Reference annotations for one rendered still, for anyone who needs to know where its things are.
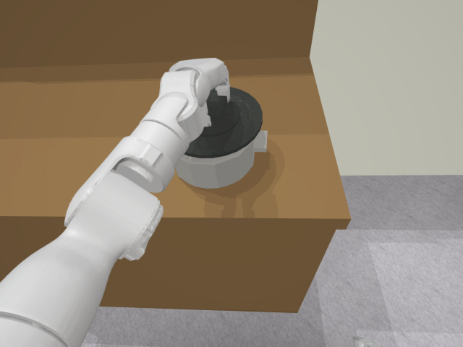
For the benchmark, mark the robot left forearm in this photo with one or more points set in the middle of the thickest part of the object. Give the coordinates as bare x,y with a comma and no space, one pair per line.
149,155

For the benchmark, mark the pot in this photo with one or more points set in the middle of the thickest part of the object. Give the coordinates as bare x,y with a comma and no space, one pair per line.
213,173

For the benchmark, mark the knob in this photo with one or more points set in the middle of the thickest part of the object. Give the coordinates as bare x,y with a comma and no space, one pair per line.
216,107

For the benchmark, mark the lid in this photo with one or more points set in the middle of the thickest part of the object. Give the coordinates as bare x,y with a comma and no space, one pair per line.
241,124

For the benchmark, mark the left robot upper arm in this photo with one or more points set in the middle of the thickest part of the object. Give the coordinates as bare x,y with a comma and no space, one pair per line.
51,298

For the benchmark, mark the left robot hand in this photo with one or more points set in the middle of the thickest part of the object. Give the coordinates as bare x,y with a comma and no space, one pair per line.
218,76

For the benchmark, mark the table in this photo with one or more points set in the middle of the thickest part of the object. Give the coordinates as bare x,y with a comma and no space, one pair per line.
77,76

